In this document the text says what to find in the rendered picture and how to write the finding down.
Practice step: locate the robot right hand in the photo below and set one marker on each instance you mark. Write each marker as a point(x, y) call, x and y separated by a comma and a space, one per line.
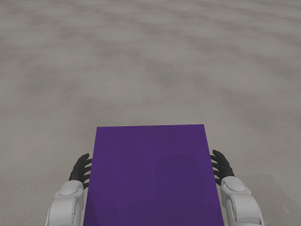
point(223, 166)

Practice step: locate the carton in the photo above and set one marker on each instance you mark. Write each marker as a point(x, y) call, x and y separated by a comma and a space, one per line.
point(152, 175)

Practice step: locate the robot left hand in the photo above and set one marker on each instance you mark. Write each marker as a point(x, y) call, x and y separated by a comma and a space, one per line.
point(79, 170)

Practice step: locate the robot left forearm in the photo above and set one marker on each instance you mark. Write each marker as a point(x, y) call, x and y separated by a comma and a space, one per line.
point(66, 209)

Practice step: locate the robot right forearm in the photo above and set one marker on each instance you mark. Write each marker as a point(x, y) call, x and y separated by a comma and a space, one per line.
point(241, 208)

